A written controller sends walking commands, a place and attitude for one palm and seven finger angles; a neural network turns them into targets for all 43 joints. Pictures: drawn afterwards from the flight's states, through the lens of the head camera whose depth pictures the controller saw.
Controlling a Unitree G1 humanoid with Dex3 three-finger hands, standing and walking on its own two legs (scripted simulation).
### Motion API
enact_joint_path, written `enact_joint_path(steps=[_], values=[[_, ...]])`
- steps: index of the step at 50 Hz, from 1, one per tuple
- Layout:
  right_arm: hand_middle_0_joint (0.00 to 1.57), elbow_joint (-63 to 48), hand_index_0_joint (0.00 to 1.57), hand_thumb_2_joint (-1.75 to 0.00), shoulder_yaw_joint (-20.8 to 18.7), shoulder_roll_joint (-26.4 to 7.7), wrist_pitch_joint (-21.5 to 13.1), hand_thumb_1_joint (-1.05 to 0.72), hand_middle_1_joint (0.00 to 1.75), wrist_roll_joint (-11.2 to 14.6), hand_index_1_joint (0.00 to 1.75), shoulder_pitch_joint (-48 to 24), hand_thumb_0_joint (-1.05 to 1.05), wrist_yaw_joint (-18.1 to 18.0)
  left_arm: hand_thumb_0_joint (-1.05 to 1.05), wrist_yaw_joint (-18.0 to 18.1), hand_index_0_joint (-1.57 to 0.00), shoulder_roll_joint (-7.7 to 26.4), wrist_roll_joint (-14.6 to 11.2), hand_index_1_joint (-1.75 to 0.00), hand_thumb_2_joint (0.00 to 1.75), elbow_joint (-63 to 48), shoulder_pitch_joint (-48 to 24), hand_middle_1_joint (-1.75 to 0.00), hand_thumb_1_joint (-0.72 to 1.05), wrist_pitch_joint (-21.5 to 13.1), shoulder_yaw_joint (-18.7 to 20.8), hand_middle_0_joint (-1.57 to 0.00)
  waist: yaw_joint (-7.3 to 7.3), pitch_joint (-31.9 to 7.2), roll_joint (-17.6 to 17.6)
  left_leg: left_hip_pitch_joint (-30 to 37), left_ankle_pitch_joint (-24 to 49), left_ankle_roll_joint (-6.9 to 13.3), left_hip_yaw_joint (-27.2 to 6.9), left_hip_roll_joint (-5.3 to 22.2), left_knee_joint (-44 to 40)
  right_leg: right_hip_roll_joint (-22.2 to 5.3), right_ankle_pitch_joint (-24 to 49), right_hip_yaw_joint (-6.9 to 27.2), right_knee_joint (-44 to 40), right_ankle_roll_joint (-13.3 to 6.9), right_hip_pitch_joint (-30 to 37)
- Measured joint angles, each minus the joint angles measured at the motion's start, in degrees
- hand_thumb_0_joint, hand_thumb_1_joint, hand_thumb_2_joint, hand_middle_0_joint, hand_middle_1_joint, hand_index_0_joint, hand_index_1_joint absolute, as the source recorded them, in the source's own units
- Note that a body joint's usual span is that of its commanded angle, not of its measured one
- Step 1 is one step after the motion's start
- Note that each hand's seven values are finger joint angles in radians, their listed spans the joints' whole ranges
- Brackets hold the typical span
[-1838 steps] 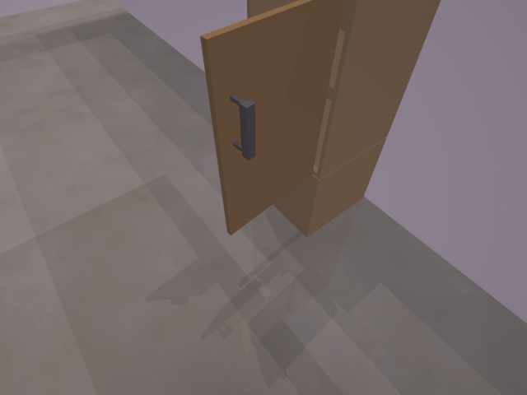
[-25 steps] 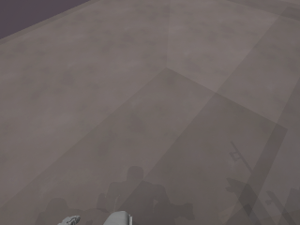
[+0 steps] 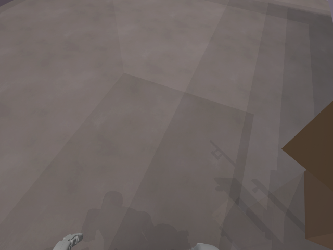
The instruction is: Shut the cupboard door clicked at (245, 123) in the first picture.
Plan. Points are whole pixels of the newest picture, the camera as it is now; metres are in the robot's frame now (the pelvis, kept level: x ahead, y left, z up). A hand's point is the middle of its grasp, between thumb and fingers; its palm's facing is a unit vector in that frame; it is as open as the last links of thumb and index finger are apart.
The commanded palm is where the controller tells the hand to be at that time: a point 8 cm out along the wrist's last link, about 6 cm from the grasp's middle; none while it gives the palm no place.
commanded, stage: turn to face it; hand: left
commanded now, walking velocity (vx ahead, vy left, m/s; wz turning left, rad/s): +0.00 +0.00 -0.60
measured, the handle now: out of the picture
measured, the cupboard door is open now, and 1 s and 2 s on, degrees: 60 60 60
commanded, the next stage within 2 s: take the last steps up to it in 1.36 s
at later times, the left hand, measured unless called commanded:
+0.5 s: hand (103, 237) +0.16 +0.18 -0.19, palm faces -0.25 -0.95 -0.19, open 7.4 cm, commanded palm none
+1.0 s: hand (139, 218) +0.21 +0.09 -0.16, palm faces -0.55 -0.80 -0.26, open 7.4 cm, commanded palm none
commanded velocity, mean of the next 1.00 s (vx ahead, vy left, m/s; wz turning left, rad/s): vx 0.00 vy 0.00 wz -0.58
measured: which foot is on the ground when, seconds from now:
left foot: down 0.00-0.08, up 0.10-0.40, down 0.42-0.78, up 0.80-1.00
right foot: up 0.00-0.06, down 0.08-0.42, up 0.44-0.76, down 0.78-1.00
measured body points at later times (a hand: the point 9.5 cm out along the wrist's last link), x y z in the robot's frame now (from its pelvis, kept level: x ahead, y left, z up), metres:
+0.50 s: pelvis +0.03 +0.00 -0.01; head +0.08 +0.02 +0.44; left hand +0.18 +0.23 -0.17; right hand +0.04 -0.27 -0.13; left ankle +0.07 +0.11 -0.74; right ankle -0.03 -0.12 -0.69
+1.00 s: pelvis +0.03 -0.03 +0.00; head +0.06 -0.07 +0.45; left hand +0.24 +0.13 -0.14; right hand -0.06 -0.30 -0.14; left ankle +0.10 +0.09 -0.67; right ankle -0.03 -0.12 -0.74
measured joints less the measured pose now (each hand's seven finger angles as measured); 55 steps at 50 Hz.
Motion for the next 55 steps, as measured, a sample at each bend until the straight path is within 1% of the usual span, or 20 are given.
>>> enact_joint_path(steps=[3,4,7,10,15,18,20,21,24,26,28,31,36,39,40,42,44,46,50,55], values=[[0.21,0.6,0.21,-0.89,-0.7,-1.0,0.4,-0.9,0.3,0.3,0.3,0.8,0.01,0.4,0.01,0.0,-0.2,-0.4,0.0,-0.3,0.9,-0.5,-0.2,-0.3,0.91,-0.9,-0.5,-0.19,-0.52,-0.3,1.2,-1.0,-2.5,-1.3,1.7,1.7,4.2,0.4,6.3,-1.1,-11.6,-1.2,5.2],[0.21,0.6,0.21,-0.89,-1.0,-1.3,0.6,-0.9,0.3,0.5,0.3,1.4,0.01,0.5,0.01,0.0,-0.2,-0.1,0.2,-0.3,0.9,-0.9,0.1,-0.3,0.91,-1.6,-0.8,-0.19,-0.55,-0.9,0.8,-2.2,-3.8,-1.7,2.1,1.8,7.1,0.0,9.0,-0.6,-15.5,-2.4,6.9],[0.21,1.8,0.21,-0.89,-1.8,-3.3,2.7,-0.91,0.3,0.9,0.3,-0.2,0.01,0.1,0.01,1.1,-0.2,-1.7,0.0,-0.3,0.9,-0.4,-0.1,-0.3,0.91,-2.9,-1.5,-0.19,-0.95,0.0,3.1,-8.6,-12.8,-2.8,-5.5,-0.3,22.7,1.5,6.3,0.3,-13.1,-3.8,5.8],[0.2,1.9,0.21,-0.89,-2.0,-3.7,3.0,-0.91,0.3,0.9,0.29,-1.8,0.01,0.0,0.0,1.9,-0.2,-2.5,0.0,-0.3,0.9,-0.1,1.0,-0.3,0.9,-2.7,-1.8,-0.2,-0.83,0.1,2.6,-13.2,-10.5,-3.5,-8.5,-2.9,31.5,2.0,7.7,2.5,-15.8,-3.7,6.6],[0.2,0.2,0.2,-0.9,-1.6,-2.9,2.0,-0.91,0.3,1.0,0.29,-3.1,0.01,0.3,0.01,1.9,-0.2,-2.4,0.3,-0.3,0.9,0.8,2.4,-0.3,0.9,-2.3,-1.9,-0.2,-0.52,-0.5,0.2,-13.7,-7.6,-4.2,-9.2,-4.8,24.6,2.3,9.7,5.7,-19.1,-3.5,7.4],[0.2,-0.6,0.2,-0.9,-1.3,-2.3,1.4,-0.91,0.3,1.3,0.29,-3.7,0.01,0.3,0.01,1.8,-0.2,-2.0,0.4,-0.3,0.9,1.1,2.9,-0.3,0.9,-2.1,-1.6,-0.2,0.13,-0.9,-1.1,-11.0,-6.4,-4.0,-9.5,-5.9,15.9,2.8,9.5,7.7,-18.6,-2.9,6.9],[0.2,-1.2,0.2,-0.9,-0.9,-2.0,0.6,-0.91,0.3,1.3,0.29,-3.6,0.01,0.1,0.01,1.8,-0.2,-1.7,0.1,-0.3,0.9,1.3,3.3,-0.3,0.9,-1.7,-1.3,-0.2,0.3,-1.3,-1.7,-7.4,-1.7,-3.7,-9.3,-6.5,6.8,3.4,8.5,9.0,-16.7,-2.2,6.0],[0.2,-1.5,0.2,-0.9,-0.7,-2.0,0.0,-0.91,0.3,1.2,0.29,-3.2,0.01,0.0,0.01,1.8,-0.2,-1.5,-0.1,-0.3,0.9,1.2,3.6,-0.3,0.9,-1.4,-1.2,-0.2,0.29,-1.8,-1.6,-6.0,0.9,-2.6,-9.4,-6.2,3.0,4.0,7.5,9.4,-14.9,-2.0,5.0],[0.2,-1.7,0.2,-0.9,0.2,-0.8,-0.7,-0.91,0.3,0.4,0.29,-3.0,0.01,-0.2,0.01,1.7,-0.2,-0.2,-0.2,-0.3,0.9,1.5,2.8,-0.3,0.9,-0.5,-0.5,-0.2,0.84,-1.2,-3.2,-5.7,-0.4,1.0,-7.1,-5.5,4.9,4.1,-3.4,7.9,0.7,-1.5,-0.4],[0.2,-1.8,0.21,-0.89,0.7,-0.1,-0.7,-0.91,0.3,0.0,0.3,-2.3,0.01,-0.3,0.01,1.2,-0.2,0.3,-0.1,-0.3,0.9,1.6,2.3,-0.3,0.9,-0.3,0.0,-0.2,0.88,-0.8,-3.0,-4.2,-0.5,1.4,-6.0,-4.4,3.4,3.7,-4.1,5.4,10.0,-0.8,-3.2],[0.2,-1.7,0.21,-0.89,0.9,0.3,-0.5,-0.91,0.3,-0.1,0.3,-1.6,0.01,-0.4,0.01,0.7,-0.2,0.5,-0.1,-0.3,0.9,1.4,1.8,-0.3,0.91,-0.2,0.3,-0.2,0.91,-0.5,-2.5,-2.6,0.4,1.1,-5.1,-3.4,1.3,2.6,-3.1,3.2,13.2,-0.1,-4.2],[0.21,-1.2,0.21,-0.89,0.8,0.4,-0.3,-0.91,0.3,-0.1,0.3,-1.0,0.01,-0.3,0.01,0.2,-0.2,0.5,-0.1,-0.3,0.9,0.8,1.0,-0.3,0.91,0.0,0.3,-0.19,0.86,-0.2,-1.4,-0.9,1.0,0.8,-3.3,-1.8,-0.6,1.1,-1.8,1.3,10.2,0.4,-3.6],[0.21,-0.2,0.21,-0.89,-0.1,-0.5,0.1,-0.91,0.3,0.0,0.3,-0.1,0.01,0.1,0.01,0.0,-0.2,-0.1,-0.1,-0.3,0.9,0.3,-0.1,-0.3,0.91,-0.3,-0.2,-0.19,-0.1,-0.1,0.5,-0.2,-0.5,-0.6,0.1,0.5,0.9,0.3,0.0,-0.4,-2.0,-0.3,0.8],[0.21,0.3,0.21,-0.89,-0.8,-1.6,0.5,-0.9,0.3,0.4,0.3,1.0,0.01,0.5,0.01,-0.1,-0.2,-0.2,0.0,-0.3,0.9,-0.4,-0.1,-0.3,0.91,-1.3,-0.8,-0.19,-0.55,-0.8,1.2,-1.4,-3.3,-2.0,1.7,1.8,5.8,0.4,8.2,-1.2,-14.4,-2.0,6.4],[0.21,0.7,0.21,-0.89,-1.2,-2.2,0.9,-0.9,0.3,0.6,0.3,0.9,0.01,0.6,0.01,0.2,-0.2,-0.5,0.2,-0.3,0.9,-0.3,-0.3,-0.3,0.91,-2.1,-0.9,-0.19,-0.51,-0.8,1.9,-2.8,-6.5,-2.5,0.8,2.0,9.6,1.0,8.2,-1.0,-14.7,-3.2,6.5],[0.21,1.6,0.21,-0.89,-1.6,-3.5,2.4,-0.91,0.3,0.8,0.3,-0.2,0.01,0.2,0.01,0.9,-0.2,-1.5,0.0,-0.3,0.9,-0.1,-0.2,-0.3,0.91,-3.1,-1.5,-0.19,-0.8,-0.2,3.3,-7.1,-12.9,-3.0,-4.5,0.0,20.4,1.8,6.7,-0.3,-13.0,-4.4,5.7],[0.2,2.1,0.21,-0.89,-1.8,-3.9,3.1,-0.91,0.3,0.9,0.3,-1.5,0.01,-0.1,0.0,1.7,-0.2,-2.2,-0.2,-0.3,0.9,0.1,0.6,-0.3,0.91,-3.3,-1.8,-0.2,-0.68,-0.1,3.2,-10.9,-12.7,-3.5,-7.4,-2.4,29.0,2.2,7.3,1.2,-14.4,-4.7,6.2],[0.2,1.8,0.2,-0.89,-1.9,-3.9,3.0,-0.91,0.3,0.9,0.29,-2.4,0.01,0.0,0.0,2.0,-0.2,-2.4,-0.2,-0.3,0.9,0.5,1.5,-0.3,0.9,-3.0,-2.0,-0.2,-0.72,-0.2,2.6,-13.5,-9.8,-4.0,-8.6,-3.5,32.3,2.6,8.9,2.7,-16.9,-4.6,7.0],[0.2,0.6,0.2,-0.9,-1.7,-3.3,2.5,-0.91,0.3,0.8,0.29,-3.2,0.01,0.4,0.0,2.0,-0.2,-2.5,0.0,-0.3,0.9,1.3,2.9,-0.3,0.9,-2.7,-2.2,-0.2,-0.71,-1.0,1.2,-14.9,-6.2,-4.4,-9.8,-4.6,29.4,3.2,10.8,4.8,-20.2,-4.8,8.1],[0.2,0.2,0.2,-0.9,-1.3,-2.4,1.8,-0.91,0.3,1.1,0.29,-3.8,0.01,0.3,0.01,1.9,-0.2,-2.5,0.3,-0.3,0.9,1.9,4.0,-0.3,0.9,-2.5,-1.9,-0.2,0.38,-1.7,-0.5,-11.6,-6.5,-3.9,-10.5,-6.0,18.1,4.1,11.0,7.4,-20.6,-4.2,8.0]])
